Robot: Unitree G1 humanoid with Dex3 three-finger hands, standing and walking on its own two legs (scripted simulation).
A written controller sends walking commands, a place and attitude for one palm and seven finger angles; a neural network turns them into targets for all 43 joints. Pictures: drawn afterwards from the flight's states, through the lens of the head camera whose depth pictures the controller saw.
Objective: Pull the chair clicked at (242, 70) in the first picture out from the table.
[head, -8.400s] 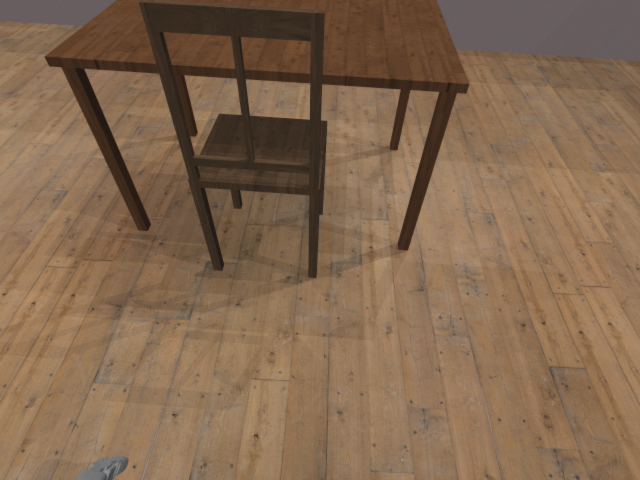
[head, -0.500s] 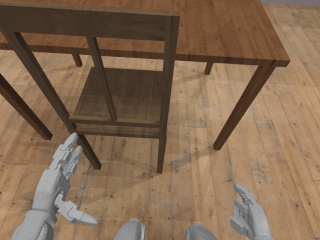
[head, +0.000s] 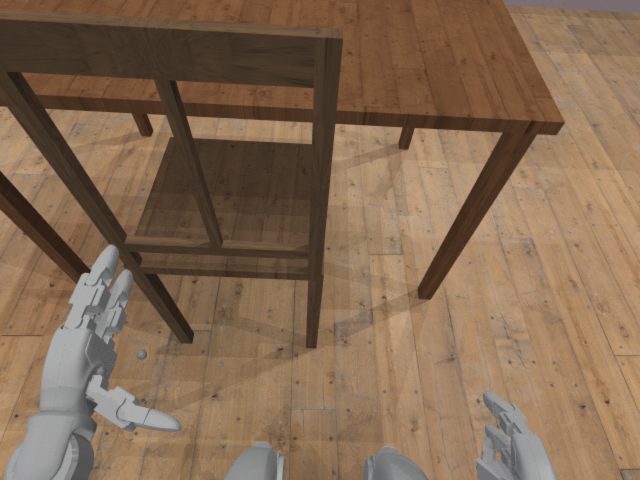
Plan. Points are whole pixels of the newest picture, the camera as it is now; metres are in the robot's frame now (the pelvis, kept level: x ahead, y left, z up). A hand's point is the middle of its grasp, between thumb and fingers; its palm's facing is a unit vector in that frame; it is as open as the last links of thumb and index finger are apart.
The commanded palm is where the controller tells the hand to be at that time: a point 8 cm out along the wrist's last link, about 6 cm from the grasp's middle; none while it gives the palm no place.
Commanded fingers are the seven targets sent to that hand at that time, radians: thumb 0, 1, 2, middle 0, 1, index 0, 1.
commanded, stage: raise the hand toward the chair's back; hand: left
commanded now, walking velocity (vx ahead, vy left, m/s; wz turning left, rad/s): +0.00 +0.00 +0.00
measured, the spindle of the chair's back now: (197, 180) +0.52 +0.21 +0.03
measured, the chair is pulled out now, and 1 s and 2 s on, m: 0.00 0.00 0.00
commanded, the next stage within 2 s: aim the fingers beside a spindle in 0.16 s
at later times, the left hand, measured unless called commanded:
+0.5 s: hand (174, 350) +0.26 +0.18 +0.03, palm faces -0.02 -1.00 -0.04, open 16.9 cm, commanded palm +0.24 +0.25 +0.04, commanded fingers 0.00 -0.50 0.30 -0.06 -0.08 -0.06 -0.08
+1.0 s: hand (171, 317) +0.30 +0.20 +0.01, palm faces +0.03 -1.00 -0.05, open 16.9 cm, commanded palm +0.28 +0.25 +0.02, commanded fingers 0.00 -0.50 0.30 -0.06 -0.08 -0.06 -0.08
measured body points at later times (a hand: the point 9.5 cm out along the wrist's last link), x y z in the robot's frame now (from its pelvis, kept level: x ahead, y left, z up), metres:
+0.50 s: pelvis -0.01 -0.01 -0.01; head +0.08 -0.01 +0.43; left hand +0.25 +0.24 +0.03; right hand +0.17 -0.25 -0.09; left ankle +0.00 +0.10 -0.66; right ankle +0.02 -0.12 -0.66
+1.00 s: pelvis -0.01 -0.01 -0.02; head +0.09 +0.00 +0.42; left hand +0.30 +0.25 +0.02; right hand +0.15 -0.26 -0.11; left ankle +0.00 +0.10 -0.66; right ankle +0.02 -0.12 -0.66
